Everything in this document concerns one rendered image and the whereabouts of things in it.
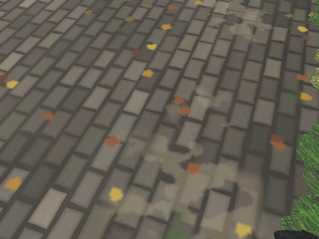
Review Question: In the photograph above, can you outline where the right robot hand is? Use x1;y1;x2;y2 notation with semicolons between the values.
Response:
274;229;319;239

